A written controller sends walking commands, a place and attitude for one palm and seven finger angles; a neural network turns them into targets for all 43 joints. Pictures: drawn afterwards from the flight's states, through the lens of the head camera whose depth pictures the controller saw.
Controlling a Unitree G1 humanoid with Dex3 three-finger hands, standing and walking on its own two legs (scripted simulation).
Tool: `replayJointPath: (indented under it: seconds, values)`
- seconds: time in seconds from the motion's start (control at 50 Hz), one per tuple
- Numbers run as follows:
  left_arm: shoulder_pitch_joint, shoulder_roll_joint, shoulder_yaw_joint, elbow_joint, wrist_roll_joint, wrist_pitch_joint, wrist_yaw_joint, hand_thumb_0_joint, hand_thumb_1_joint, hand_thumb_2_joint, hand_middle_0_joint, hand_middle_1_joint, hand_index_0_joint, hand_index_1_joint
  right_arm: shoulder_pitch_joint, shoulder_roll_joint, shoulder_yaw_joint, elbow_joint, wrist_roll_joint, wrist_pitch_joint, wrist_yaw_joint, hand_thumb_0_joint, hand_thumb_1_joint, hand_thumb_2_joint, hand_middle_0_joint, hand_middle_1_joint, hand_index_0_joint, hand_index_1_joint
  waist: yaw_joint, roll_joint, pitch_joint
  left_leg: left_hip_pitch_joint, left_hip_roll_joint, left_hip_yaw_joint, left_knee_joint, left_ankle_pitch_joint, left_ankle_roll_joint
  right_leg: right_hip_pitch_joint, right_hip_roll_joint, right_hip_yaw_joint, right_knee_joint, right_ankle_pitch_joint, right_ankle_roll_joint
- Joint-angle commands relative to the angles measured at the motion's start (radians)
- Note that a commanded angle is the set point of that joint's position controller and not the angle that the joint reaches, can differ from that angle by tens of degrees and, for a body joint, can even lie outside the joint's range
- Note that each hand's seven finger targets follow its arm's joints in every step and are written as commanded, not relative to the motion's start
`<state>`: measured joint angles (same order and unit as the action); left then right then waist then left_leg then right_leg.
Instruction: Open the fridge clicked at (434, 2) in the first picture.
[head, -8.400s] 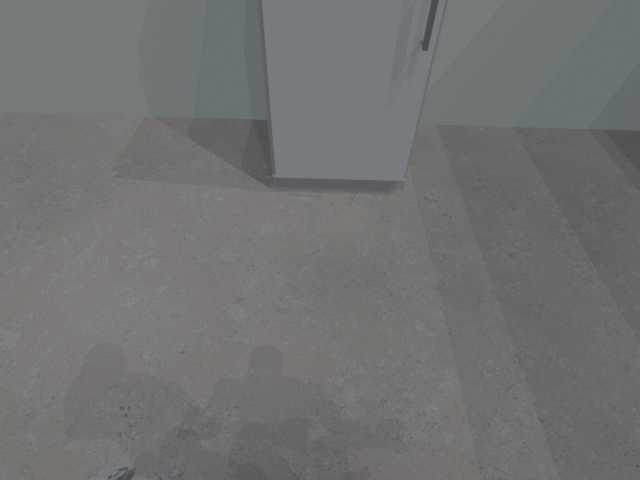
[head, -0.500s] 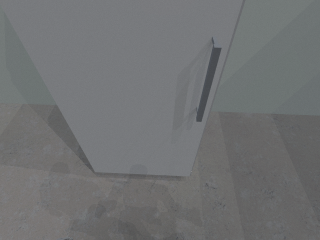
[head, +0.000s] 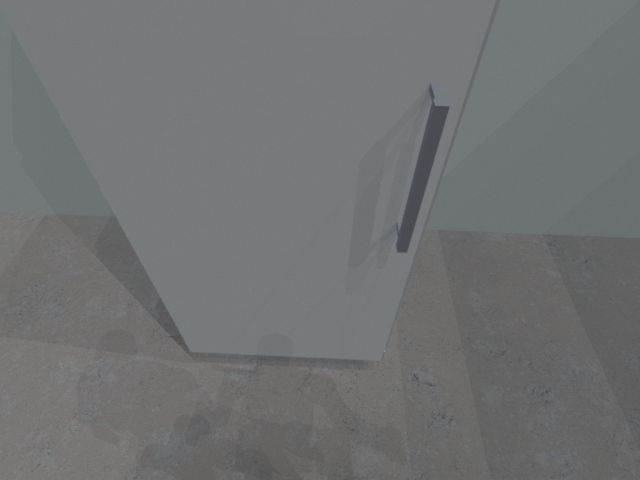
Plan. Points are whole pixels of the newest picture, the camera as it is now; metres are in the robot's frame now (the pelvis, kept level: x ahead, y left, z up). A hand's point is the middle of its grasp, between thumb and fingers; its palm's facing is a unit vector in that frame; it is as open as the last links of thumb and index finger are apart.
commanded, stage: shuffle to correct the standing spot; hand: right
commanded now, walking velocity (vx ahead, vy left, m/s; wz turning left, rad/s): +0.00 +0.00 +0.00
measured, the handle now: (416, 179) +0.54 -0.11 +0.08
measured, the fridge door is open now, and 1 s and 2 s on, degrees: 0 0 0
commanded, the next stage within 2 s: come to a stop and stand still in 0.40 s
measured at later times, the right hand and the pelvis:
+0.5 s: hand out of the picture +0.00 -0.15 -0.19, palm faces +0.02 +0.98 -0.17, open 7.4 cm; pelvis +0.03 +0.02 -0.02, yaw +0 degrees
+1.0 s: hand out of the picture +0.11 -0.16 -0.18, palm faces +0.01 +0.97 -0.23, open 7.3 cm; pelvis +0.08 +0.02 -0.01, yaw +0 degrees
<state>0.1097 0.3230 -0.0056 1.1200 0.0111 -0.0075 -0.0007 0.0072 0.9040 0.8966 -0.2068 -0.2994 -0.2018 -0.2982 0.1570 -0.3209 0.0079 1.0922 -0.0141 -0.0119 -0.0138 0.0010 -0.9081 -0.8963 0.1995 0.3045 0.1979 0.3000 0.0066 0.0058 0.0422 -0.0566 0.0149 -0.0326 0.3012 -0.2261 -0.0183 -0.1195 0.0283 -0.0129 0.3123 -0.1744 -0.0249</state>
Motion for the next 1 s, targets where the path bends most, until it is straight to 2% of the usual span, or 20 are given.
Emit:
replayJointPath:
  seconds: [0.0, 0.1, 0.14, 0.26, 0.34, 0.4, 0.44, 0.5, 0.54, 0.56, 0.58, 0.6, 0.62, 0.64, 0.68, 0.72, 0.76, 0.78, 0.86, 0.98]
  values:
    - [-0.03, 0.193, 0.04, -0.056, -0.004, -0.027, 0.016, 0.0, 0.9, 0.9, -0.2, -0.3, -0.2, -0.3, -0.013, -0.195, -0.039, -0.058, 0.001, -0.019, -0.009, 0.0, -0.9, -0.9, 0.2, 0.3, 0.2, 0.3, -0.003, -0.005, -0.071, -0.032, 0.11, -0.067, -0.029, 0.234, 0.035, 0.064, -0.146, 0.104, -0.026, 0.238, 0.004]
    - [-0.007, 0.146, 0.028, -0.041, -0.002, -0.023, 0.016, 0.0, 0.9, 0.9, -0.2, -0.3, -0.2, -0.3, 0.011, -0.146, -0.03, -0.04, 0.003, -0.015, -0.011, 0.0, -0.9, -0.9, 0.2, 0.3, 0.2, 0.3, -0.001, 0.017, -0.081, -0.028, 0.107, -0.064, -0.036, 0.199, 0.027, 0.066, -0.148, 0.1, -0.029, 0.204, 0.009]
    - [0.033, 0.074, 0.011, -0.018, 0.002, -0.013, 0.014, 0.0, 0.9, 0.9, -0.2, -0.3, -0.2, -0.3, 0.053, -0.07, -0.011, -0.018, 0.005, -0.002, -0.013, 0.0, -0.9, -0.9, 0.2, 0.3, 0.2, 0.3, 0.0, 0.005, -0.059, -0.052, 0.095, -0.056, -0.035, 0.089, 0.013, 0.055, -0.144, 0.093, -0.033, 0.115, 0.021]
    - [0.083, 0.07, 0.024, -0.008, 0.007, -0.002, 0.013, 0.0, 0.9, 0.9, -0.2, -0.3, -0.2, -0.3, 0.115, -0.037, -0.016, -0.008, -0.005, 0.01, -0.001, 0.0, -0.9, -0.9, 0.2, 0.3, 0.2, 0.3, -0.001, -0.026, 0.06, -0.174, 0.051, -0.035, 0.058, -0.137, 0.026, -0.036, -0.169, 0.135, -0.051, -0.217, -0.006]
    - [0.115, 0.042, 0.035, -0.007, 0.004, -0.01, 0.017, 0.0, 0.9, 0.9, -0.2, -0.3, -0.2, -0.3, 0.179, -0.008, -0.023, -0.001, -0.006, 0.001, 0.003, 0.0, -0.9, -0.9, 0.2, 0.3, 0.2, 0.3, -0.01, -0.024, 0.082, -0.175, 0.046, -0.036, 0.091, -0.117, 0.039, -0.076, -0.179, 0.133, 0.003, -0.194, -0.026]
    - [0.131, -0.012, 0.033, -0.015, 0.002, -0.02, 0.024, 0.0, 0.9, 0.9, -0.2, -0.3, -0.2, -0.3, 0.251, -0.005, -0.037, 0.017, -0.004, -0.009, -0.003, 0.0, -0.9, -0.9, 0.2, 0.3, 0.2, 0.3, -0.027, 0.079, 0.057, -0.074, 0.091, -0.119, 0.047, -0.023, 0.077, -0.155, -0.12, 0.033, 0.19, -0.052, -0.008]
    - [0.112, -0.055, 0.03, -0.035, 0.005, -0.023, 0.026, 0.0, 0.9, 0.9, -0.2, -0.3, -0.2, -0.3, 0.32, -0.021, -0.054, 0.033, 0.0, -0.013, -0.013, 0.0, -0.9, -0.9, 0.2, 0.3, 0.2, 0.3, -0.042, 0.19, 0.057, 0.039, 0.181, -0.236, 0.003, 0.13, 0.145, -0.3, -0.066, -0.069, 0.36, -0.147, 0.025]
    - [0.086, -0.084, 0.041, -0.062, 0.004, -0.03, 0.026, 0.0, 0.9, 0.9, -0.2, -0.3, -0.2, -0.3, 0.354, 0.014, -0.064, 0.032, -0.012, -0.021, -0.024, 0.0, -0.9, -0.9, 0.2, 0.3, 0.2, 0.3, -0.043, 0.125, 0.092, 0.083, 0.243, -0.254, 0.049, 0.414, 0.232, -0.395, -0.094, -0.07, 0.442, -0.337, 0.022]
    - [0.193, -0.119, 0.034, -0.025, -0.003, -0.032, 0.035, 0.0, 0.9, 0.9, -0.2, -0.3, -0.2, -0.3, 0.278, 0.039, -0.057, 0.014, -0.005, -0.015, -0.029, 0.0, -0.9, -0.9, 0.2, 0.3, 0.2, 0.3, 0.027, 0.073, 0.061, -0.03, 0.184, -0.147, 0.165, 0.553, 0.174, -0.18, -0.096, -0.071, 0.2, -0.161, 0.023]
    - [0.295, -0.108, 0.038, 0.014, 0.0, -0.036, 0.043, 0.0, 0.9, 0.9, -0.2, -0.3, -0.2, -0.3, 0.251, 0.068, -0.051, 0.002, 0.004, -0.011, -0.028, 0.0, -0.9, -0.9, 0.2, 0.3, 0.2, 0.3, 0.064, 0.013, 0.016, -0.132, 0.094, -0.066, 0.291, 0.55, 0.105, 0.018, -0.109, -0.034, 0.105, 0.133, 0.004]
    - [0.373, -0.045, 0.056, 0.042, 0.006, -0.038, 0.054, 0.0, 0.9, 0.9, -0.2, -0.3, -0.2, -0.3, 0.271, 0.109, -0.042, -0.01, 0.009, -0.012, -0.027, 0.0, -0.9, -0.9, 0.2, 0.3, 0.2, 0.3, 0.072, -0.134, -0.05, -0.28, 0.019, 0.006, 0.412, 0.315, 0.041, 0.2, -0.262, 0.123, 0.134, 0.46, -0.074]
    - [0.407, -0.03, 0.052, 0.058, 0.003, -0.032, 0.056, 0.0, 0.9, 0.9, -0.2, -0.3, -0.2, -0.3, 0.235, 0.122, -0.034, -0.018, 0.007, -0.01, -0.034, 0.0, -0.9, -0.9, 0.2, 0.3, 0.2, 0.3, 0.072, -0.247, -0.022, -0.314, -0.01, 0.059, 0.525, -0.186, 0.013, 0.174, -0.381, 0.198, 0.073, 0.795, -0.15]
    - [0.372, -0.044, 0.037, 0.064, 0.002, -0.026, 0.064, 0.0, 0.9, 0.9, -0.2, -0.3, -0.2, -0.3, 0.214, 0.115, -0.039, -0.013, 0.004, 0.003, -0.04, 0.0, -0.9, -0.9, 0.2, 0.3, 0.2, 0.3, 0.046, -0.217, 0.031, -0.31, 0.016, 0.012, 0.558, -0.351, 0.006, 0.089, -0.403, 0.209, 0.053, 0.889, -0.174]
    - [0.316, -0.055, 0.032, 0.045, 0.0, -0.025, 0.067, 0.0, 0.9, 0.9, -0.2, -0.3, -0.2, -0.3, 0.223, 0.121, -0.038, -0.006, 0.004, 0.013, -0.04, 0.0, -0.9, -0.9, 0.2, 0.3, 0.2, 0.3, 0.023, -0.17, 0.08, -0.281, 0.046, 0.003, 0.531, -0.359, 0.004, 0.006, -0.396, 0.177, 0.038, 0.818, -0.178]
    - [0.223, -0.053, 0.035, 0.015, -0.001, -0.022, 0.066, 0.0, 0.9, 0.9, -0.2, -0.3, -0.2, -0.3, 0.251, 0.136, -0.035, 0.007, 0.002, 0.017, -0.031, 0.0, -0.9, -0.9, 0.2, 0.3, 0.2, 0.3, -0.01, -0.119, 0.073, -0.236, 0.058, 0.044, 0.349, -0.241, 0.004, 0.002, -0.328, 0.109, 0.059, 0.725, -0.145]
    - [0.203, -0.048, 0.046, 0.001, -0.008, -0.016, 0.065, 0.0, 0.9, 0.9, -0.2, -0.3, -0.2, -0.3, 0.304, 0.136, -0.036, 0.019, -0.002, 0.015, -0.026, 0.0, -0.9, -0.9, 0.2, 0.3, 0.2, 0.3, -0.028, -0.07, -0.006, -0.133, 0.042, 0.072, 0.151, 0.051, 0.001, 0.012, -0.25, 0.042, 0.129, 0.58, -0.076]
    - [0.211, -0.087, 0.054, -0.011, -0.013, -0.012, 0.055, 0.0, 0.9, 0.9, -0.2, -0.3, -0.2, -0.3, 0.275, 0.098, -0.039, 0.001, -0.004, 0.009, -0.029, 0.0, -0.9, -0.9, 0.2, 0.3, 0.2, 0.3, -0.005, 0.013, -0.019, -0.106, 0.1, -0.002, 0.127, 0.31, 0.028, -0.053, -0.171, -0.001, 0.13, 0.256, -0.01]
    - [0.211, -0.1, 0.054, -0.015, -0.009, -0.011, 0.049, 0.0, 0.9, 0.9, -0.2, -0.3, -0.2, -0.3, 0.248, 0.09, -0.04, -0.016, -0.002, 0.008, -0.029, 0.0, -0.9, -0.9, 0.2, 0.3, 0.2, 0.3, -0.002, -0.011, -0.007, -0.111, 0.118, 0.002, 0.131, 0.313, 0.029, -0.078, -0.159, 0.005, 0.095, 0.154, -0.002]
    - [0.229, -0.117, 0.052, -0.002, -0.005, -0.005, 0.046, 0.0, 0.9, 0.9, -0.2, -0.3, -0.2, -0.3, 0.214, 0.079, -0.037, -0.028, -0.005, 0.0, -0.035, 0.0, -0.9, -0.9, 0.2, 0.3, 0.2, 0.3, 0.002, 0.055, -0.029, -0.108, 0.125, -0.014, 0.149, 0.441, 0.044, -0.035, -0.152, -0.01, 0.117, 0.235, 0.014]
    - [0.203, -0.078, 0.049, -0.003, -0.003, -0.015, 0.041, 0.0, 0.9, 0.9, -0.2, -0.3, -0.2, -0.3, 0.157, 0.031, -0.042, -0.042, -0.003, -0.01, -0.032, 0.0, -0.9, -0.9, 0.2, 0.3, 0.2, 0.3, -0.007, 0.004, -0.054, -0.061, 0.118, -0.001, 0.113, 0.423, 0.043, -0.015, -0.16, -0.006, 0.077, 0.262, 0.015]
